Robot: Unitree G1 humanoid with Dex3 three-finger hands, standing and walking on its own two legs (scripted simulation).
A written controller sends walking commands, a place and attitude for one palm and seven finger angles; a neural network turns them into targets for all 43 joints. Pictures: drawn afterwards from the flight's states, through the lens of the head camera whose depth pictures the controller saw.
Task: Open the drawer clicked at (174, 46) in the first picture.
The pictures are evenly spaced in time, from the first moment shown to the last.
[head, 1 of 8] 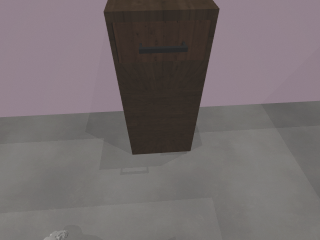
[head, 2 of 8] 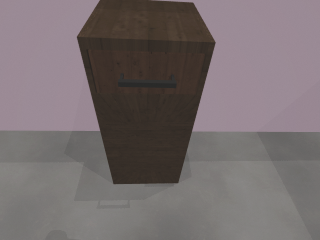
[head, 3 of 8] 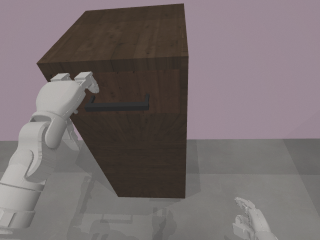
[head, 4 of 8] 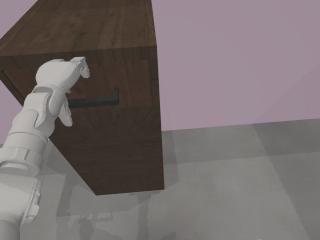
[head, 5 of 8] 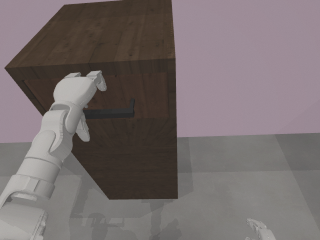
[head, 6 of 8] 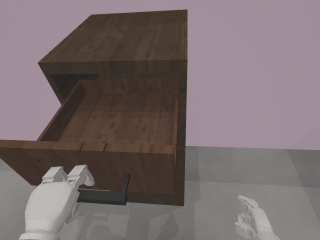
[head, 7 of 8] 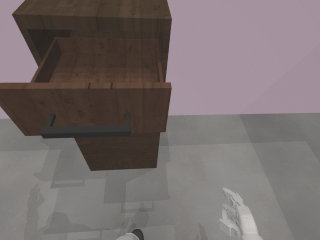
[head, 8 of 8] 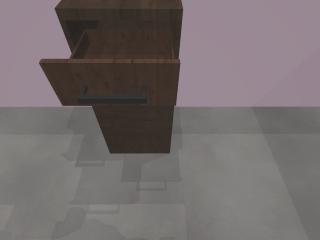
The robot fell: no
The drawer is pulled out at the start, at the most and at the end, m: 0.00 0.28 0.25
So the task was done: yes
